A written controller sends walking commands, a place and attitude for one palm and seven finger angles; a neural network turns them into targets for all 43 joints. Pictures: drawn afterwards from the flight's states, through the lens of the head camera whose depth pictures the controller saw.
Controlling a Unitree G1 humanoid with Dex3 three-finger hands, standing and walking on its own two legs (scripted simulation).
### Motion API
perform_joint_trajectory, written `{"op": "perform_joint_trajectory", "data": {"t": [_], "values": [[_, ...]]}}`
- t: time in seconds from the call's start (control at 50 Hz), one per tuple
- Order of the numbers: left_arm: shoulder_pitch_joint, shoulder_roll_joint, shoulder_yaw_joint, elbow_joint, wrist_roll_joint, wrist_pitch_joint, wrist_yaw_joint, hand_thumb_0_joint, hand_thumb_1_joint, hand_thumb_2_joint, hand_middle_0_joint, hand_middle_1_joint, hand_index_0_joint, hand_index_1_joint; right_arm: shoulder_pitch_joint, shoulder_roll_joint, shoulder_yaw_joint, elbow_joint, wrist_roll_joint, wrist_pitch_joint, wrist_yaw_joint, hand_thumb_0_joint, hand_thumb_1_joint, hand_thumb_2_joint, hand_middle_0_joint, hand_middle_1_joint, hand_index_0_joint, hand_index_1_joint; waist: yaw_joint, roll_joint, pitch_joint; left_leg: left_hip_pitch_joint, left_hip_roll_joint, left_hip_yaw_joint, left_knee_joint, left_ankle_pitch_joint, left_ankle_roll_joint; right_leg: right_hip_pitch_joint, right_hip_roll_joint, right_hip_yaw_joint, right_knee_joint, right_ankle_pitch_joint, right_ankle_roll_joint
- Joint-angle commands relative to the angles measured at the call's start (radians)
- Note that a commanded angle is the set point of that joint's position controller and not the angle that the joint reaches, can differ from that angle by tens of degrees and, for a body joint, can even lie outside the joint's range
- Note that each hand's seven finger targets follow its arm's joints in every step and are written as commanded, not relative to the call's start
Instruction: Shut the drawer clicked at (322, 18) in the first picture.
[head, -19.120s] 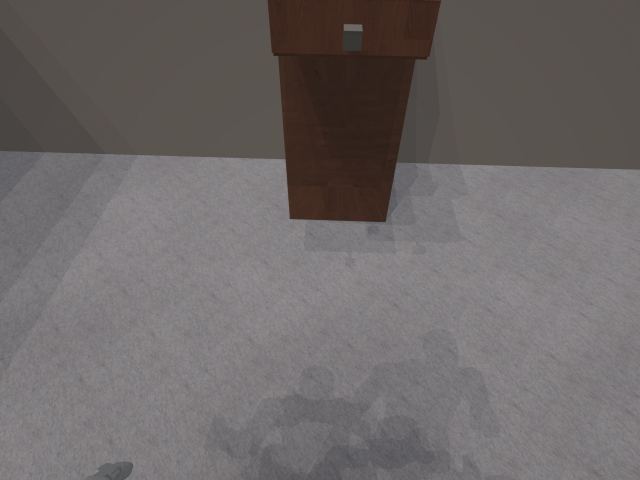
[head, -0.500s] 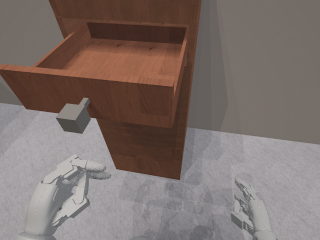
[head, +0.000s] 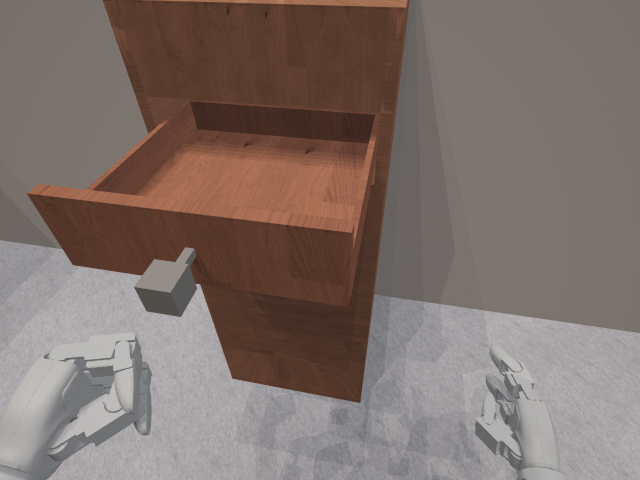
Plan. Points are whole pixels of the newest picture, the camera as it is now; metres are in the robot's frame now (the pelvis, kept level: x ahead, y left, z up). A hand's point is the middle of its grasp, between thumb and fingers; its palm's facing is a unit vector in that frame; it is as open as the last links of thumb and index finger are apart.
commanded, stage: raise the hand and make a fist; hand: left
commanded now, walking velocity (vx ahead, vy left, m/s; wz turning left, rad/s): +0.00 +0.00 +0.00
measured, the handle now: (175, 274) +0.28 +0.21 +0.16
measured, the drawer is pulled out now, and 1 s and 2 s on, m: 0.28 0.28 0.28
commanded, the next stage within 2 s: bring the fist close to the handle in 0.72 s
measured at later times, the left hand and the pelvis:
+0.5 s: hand (80, 356) +0.13 +0.19 +0.24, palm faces +0.04 -0.94 -0.33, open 3.3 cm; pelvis -0.03 -0.02 +0.01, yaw +0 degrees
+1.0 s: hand (105, 360) +0.15 +0.20 +0.21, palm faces +0.02 -0.98 -0.22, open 3.3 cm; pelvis -0.02 -0.02 +0.01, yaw -1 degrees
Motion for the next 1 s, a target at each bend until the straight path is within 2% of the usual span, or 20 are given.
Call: {"op": "perform_joint_trajectory", "data": {"t": [0.0,0.06,0.08,0.2,0.26,0.3,0.36,0.38,0.42,0.48,0.54,0.56,0.58,0.66,0.68,0.76,0.82,0.86,0.92,0.98], "values": [[-0.120,0.144,0.146,-0.336,-0.037,-0.040,0.056,0.000,0.900,0.900,-1.400,-1.600,-1.400,-1.600,-0.135,-0.068,0.002,-0.166,0.002,-0.068,0.007,0.000,-0.900,-0.900,0.200,0.300,0.200,0.300,0.000,0.086,-0.028,0.162,0.002,-0.041,-0.129,0.255,-0.004,-0.062,0.027,-0.029,-0.092,0.291,0.009],[-0.178,0.174,0.189,-0.250,-0.056,0.048,0.043,0.000,0.900,0.900,-1.400,-1.600,-1.400,-1.600,-0.177,-0.084,0.016,-0.147,0.013,-0.055,0.001,0.000,-0.900,-0.900,0.200,0.300,0.200,0.300,0.006,0.061,0.025,0.150,0.010,-0.048,-0.154,0.191,-0.007,-0.069,0.033,-0.015,-0.130,0.246,0.010],[-0.216,0.157,0.154,-0.254,-0.044,0.074,0.034,0.000,0.900,0.900,-1.400,-1.600,-1.400,-1.600,-0.163,-0.079,0.022,-0.143,0.011,-0.042,0.002,0.000,-0.900,-0.900,0.200,0.300,0.200,0.300,-0.005,0.050,0.057,0.138,0.009,-0.046,-0.170,0.188,-0.007,-0.079,0.032,-0.020,-0.138,0.243,0.012],[-0.326,0.227,0.201,-0.276,-0.022,0.190,0.022,0.000,0.900,0.900,-1.400,-1.600,-1.400,-1.600,-0.210,-0.086,0.035,-0.158,0.013,0.009,0.006,0.000,-0.900,-0.900,0.200,0.300,0.200,0.300,0.011,-0.036,0.034,0.168,0.010,-0.044,-0.191,0.174,0.006,-0.051,0.026,-0.003,-0.166,0.218,0.021],[-0.407,0.285,0.248,-0.345,-0.034,0.221,0.027,0.000,0.900,0.900,-1.400,-1.600,-1.400,-1.600,-0.254,-0.093,0.043,-0.162,0.017,0.009,0.000,0.000,-0.900,-0.900,0.200,0.300,0.200,0.300,0.023,0.034,0.012,0.195,0.009,-0.039,-0.193,0.138,0.008,-0.045,0.021,0.011,-0.178,0.170,0.022],[-0.465,0.310,0.275,-0.360,-0.042,0.234,0.034,0.000,0.900,0.900,-1.400,-1.600,-1.400,-1.600,-0.250,-0.089,0.048,-0.160,0.016,0.007,-0.005,0.000,-0.900,-0.900,0.200,0.300,0.200,0.300,0.024,0.043,-0.012,0.204,0.007,-0.043,-0.199,0.125,0.008,-0.036,0.014,0.012,-0.181,0.147,0.020],[-0.383,0.310,0.315,-0.235,-0.055,0.264,0.032,0.000,0.900,0.900,-1.400,-1.600,-1.400,-1.600,-0.252,-0.105,0.042,-0.141,0.023,0.018,-0.004,0.000,-0.900,-0.900,0.200,0.300,0.200,0.300,0.026,0.009,0.025,0.185,0.013,-0.034,-0.178,0.112,0.003,-0.043,0.012,0.040,-0.211,0.124,0.026],[-0.403,0.266,0.273,-0.213,-0.053,0.267,0.027,0.000,0.900,0.900,-1.400,-1.600,-1.400,-1.600,-0.235,-0.102,0.044,-0.134,0.020,0.028,-0.003,0.000,-0.900,-0.900,0.200,0.300,0.200,0.300,0.010,0.014,0.049,0.173,0.012,-0.028,-0.184,0.109,0.002,-0.058,0.006,0.034,-0.215,0.120,0.028],[-0.416,0.268,0.267,-0.180,-0.055,0.272,0.022,0.000,0.900,0.900,-1.400,-1.600,-1.400,-1.600,-0.227,-0.111,0.036,-0.138,0.023,0.032,-0.001,0.000,-0.900,-0.900,0.200,0.300,0.200,0.300,0.003,-0.037,0.060,0.170,0.013,-0.030,-0.174,0.105,0.005,-0.062,0.002,0.047,-0.221,0.109,0.035],[-0.422,0.261,0.248,-0.202,-0.057,0.269,0.021,0.000,0.900,0.900,-1.400,-1.600,-1.400,-1.600,-0.235,-0.119,0.029,-0.145,0.024,0.033,-0.001,0.000,-0.900,-0.900,0.200,0.300,0.200,0.300,0.001,-0.020,0.065,0.163,0.013,-0.024,-0.153,0.092,0.002,-0.060,-0.021,0.100,-0.253,0.054,0.038],[-0.448,0.321,0.300,-0.250,-0.068,0.257,0.030,0.000,0.900,0.900,-1.400,-1.600,-1.400,-1.600,-0.242,-0.121,0.026,-0.160,0.023,0.017,-0.009,0.000,-0.900,-0.900,0.200,0.300,0.200,0.300,0.011,-0.034,0.026,0.170,0.014,-0.027,-0.130,0.089,0.003,-0.045,-0.042,0.143,-0.268,-0.001,0.045],[-0.439,0.353,0.330,-0.254,-0.071,0.255,0.038,0.000,0.900,0.900,-1.400,-1.600,-1.400,-1.600,-0.248,-0.129,0.023,-0.152,0.023,0.014,-0.012,0.000,-0.900,-0.900,0.200,0.300,0.200,0.300,0.014,-0.028,0.051,0.167,0.021,-0.029,-0.117,0.094,-0.001,-0.055,-0.046,0.160,-0.285,-0.006,0.047],[-0.465,0.336,0.316,-0.282,-0.073,0.251,0.037,0.000,0.900,0.900,-1.400,-1.600,-1.400,-1.600,-0.249,-0.122,0.024,-0.155,0.020,0.006,-0.015,0.000,-0.900,-0.900,0.200,0.300,0.200,0.300,0.009,0.016,0.037,0.178,0.018,-0.026,-0.114,0.095,-0.002,-0.055,-0.058,0.171,-0.288,-0.010,0.048],[-0.415,0.369,0.382,-0.256,-0.087,0.242,0.047,0.000,0.900,0.900,-1.400,-1.600,-1.400,-1.600,-0.233,-0.129,0.024,-0.148,0.022,-0.011,-0.019,0.000,-0.900,-0.900,0.200,0.300,0.200,0.300,0.022,0.019,0.051,0.173,0.025,-0.036,-0.108,0.122,-0.004,-0.054,-0.054,0.158,-0.274,0.054,0.048],[-0.423,0.343,0.355,-0.245,-0.085,0.242,0.044,0.000,0.900,0.900,-1.400,-1.600,-1.400,-1.600,-0.221,-0.126,0.025,-0.145,0.021,-0.011,-0.018,0.000,-0.900,-0.900,0.200,0.300,0.200,0.300,0.010,0.041,0.063,0.175,0.022,-0.032,-0.116,0.123,-0.004,-0.063,-0.052,0.146,-0.266,0.067,0.046],[-0.355,0.315,0.348,-0.154,-0.078,0.246,0.030,0.000,0.900,0.900,-1.400,-1.600,-1.400,-1.600,-0.211,-0.132,0.017,-0.138,0.024,-0.007,-0.012,0.000,-0.900,-0.900,0.200,0.300,0.200,0.300,0.009,-0.040,0.100,0.155,0.030,-0.040,-0.110,0.135,-0.006,-0.069,-0.052,0.152,-0.260,0.140,0.061],[-0.356,0.293,0.314,-0.141,-0.070,0.248,0.014,0.000,0.900,0.900,-1.400,-1.600,-1.400,-1.600,-0.196,-0.135,0.014,-0.145,0.026,0.002,-0.010,0.000,-0.900,-0.900,0.200,0.300,0.200,0.300,0.002,-0.063,0.078,0.165,0.025,-0.034,-0.122,0.154,-0.001,-0.065,-0.040,0.126,-0.228,0.194,0.064],[-0.361,0.252,0.270,-0.150,-0.072,0.246,0.009,0.000,0.900,0.900,-1.400,-1.600,-1.400,-1.600,-0.202,-0.139,0.014,-0.142,0.025,0.001,-0.007,0.000,-0.900,-0.900,0.200,0.300,0.200,0.300,-0.004,-0.036,0.088,0.180,0.027,-0.035,-0.122,0.161,-0.001,-0.071,-0.035,0.122,-0.225,0.215,0.061],[-0.396,0.268,0.269,-0.183,-0.078,0.242,0.006,0.000,0.900,0.900,-1.400,-1.600,-1.400,-1.600,-0.188,-0.137,0.015,-0.149,0.023,-0.003,-0.011,0.000,-0.900,-0.900,0.200,0.300,0.200,0.300,-0.006,-0.051,0.020,0.203,0.016,-0.036,-0.137,0.176,0.010,-0.053,-0.019,0.087,-0.199,0.225,0.056],[-0.429,0.280,0.276,-0.228,-0.087,0.235,0.011,0.000,0.900,0.900,-1.400,-1.600,-1.400,-1.600,-0.184,-0.130,0.020,-0.143,0.017,-0.012,-0.017,0.000,-0.900,-0.900,0.200,0.300,0.200,0.300,-0.010,0.014,-0.018,0.223,0.013,-0.038,-0.141,0.186,0.011,-0.044,-0.017,0.080,-0.189,0.237,0.046]]}}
